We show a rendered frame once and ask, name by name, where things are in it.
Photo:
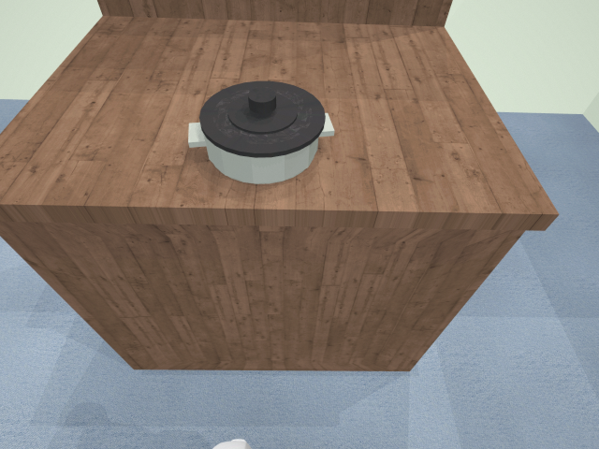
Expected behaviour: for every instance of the pot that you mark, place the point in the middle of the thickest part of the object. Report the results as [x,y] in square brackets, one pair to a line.
[258,170]

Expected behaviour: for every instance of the lid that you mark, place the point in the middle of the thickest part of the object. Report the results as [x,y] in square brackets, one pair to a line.
[229,124]

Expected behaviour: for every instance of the knob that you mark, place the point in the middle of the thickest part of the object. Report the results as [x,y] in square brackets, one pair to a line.
[262,100]

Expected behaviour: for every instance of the table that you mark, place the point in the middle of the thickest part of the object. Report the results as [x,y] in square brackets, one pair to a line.
[358,263]

